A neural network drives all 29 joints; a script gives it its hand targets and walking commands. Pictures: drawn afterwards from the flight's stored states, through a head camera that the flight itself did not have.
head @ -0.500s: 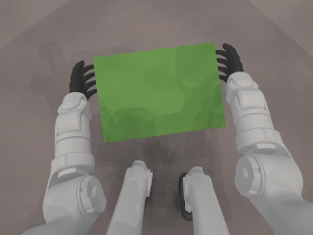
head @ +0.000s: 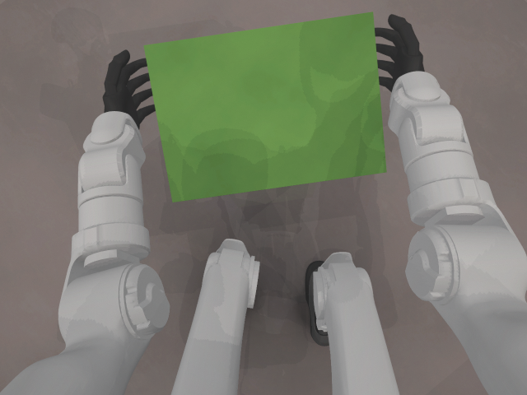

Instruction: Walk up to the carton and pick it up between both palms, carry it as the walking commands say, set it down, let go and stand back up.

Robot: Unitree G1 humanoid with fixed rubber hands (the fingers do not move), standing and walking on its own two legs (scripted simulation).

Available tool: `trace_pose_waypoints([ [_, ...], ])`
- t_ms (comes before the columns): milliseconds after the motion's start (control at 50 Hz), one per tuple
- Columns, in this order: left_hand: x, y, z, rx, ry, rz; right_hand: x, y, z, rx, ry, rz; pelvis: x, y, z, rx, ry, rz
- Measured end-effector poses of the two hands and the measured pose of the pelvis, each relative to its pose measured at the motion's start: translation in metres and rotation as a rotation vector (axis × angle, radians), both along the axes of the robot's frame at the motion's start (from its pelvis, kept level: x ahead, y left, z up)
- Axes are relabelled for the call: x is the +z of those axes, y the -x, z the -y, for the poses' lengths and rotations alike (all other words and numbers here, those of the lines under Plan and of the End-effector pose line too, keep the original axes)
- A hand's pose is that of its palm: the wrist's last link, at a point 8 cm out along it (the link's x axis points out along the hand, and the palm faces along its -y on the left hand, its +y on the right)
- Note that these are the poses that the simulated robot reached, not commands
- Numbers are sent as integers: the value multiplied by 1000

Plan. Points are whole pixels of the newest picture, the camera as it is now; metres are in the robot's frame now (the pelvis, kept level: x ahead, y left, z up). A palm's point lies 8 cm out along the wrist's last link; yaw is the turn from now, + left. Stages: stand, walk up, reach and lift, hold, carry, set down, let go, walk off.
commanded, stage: set down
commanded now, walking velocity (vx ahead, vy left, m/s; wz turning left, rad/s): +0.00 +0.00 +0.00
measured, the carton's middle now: (266, 118) +0.50 +0.07 -0.20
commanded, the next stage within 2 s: none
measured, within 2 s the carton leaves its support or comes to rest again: neither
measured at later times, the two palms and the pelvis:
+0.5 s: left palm (143, 117) +0.48 +0.27 -0.18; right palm (376, 85) +0.56 -0.10 -0.18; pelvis -0.01 +0.01 -0.07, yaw -1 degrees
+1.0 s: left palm (163, 121) +0.50 +0.26 -0.27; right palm (363, 94) +0.58 -0.10 -0.26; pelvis -0.01 +0.00 -0.12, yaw +0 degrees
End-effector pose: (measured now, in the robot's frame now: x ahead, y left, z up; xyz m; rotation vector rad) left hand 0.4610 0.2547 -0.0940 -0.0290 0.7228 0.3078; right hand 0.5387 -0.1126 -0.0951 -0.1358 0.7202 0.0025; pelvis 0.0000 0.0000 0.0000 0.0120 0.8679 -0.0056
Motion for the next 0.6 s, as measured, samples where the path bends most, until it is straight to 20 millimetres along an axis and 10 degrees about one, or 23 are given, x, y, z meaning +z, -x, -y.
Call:
trace_pose_waypoints([
  [600,-103,-26,-12,-5,3,6,-94,-28,-13,8,31,16,-76,12,-10,9,14,57],
])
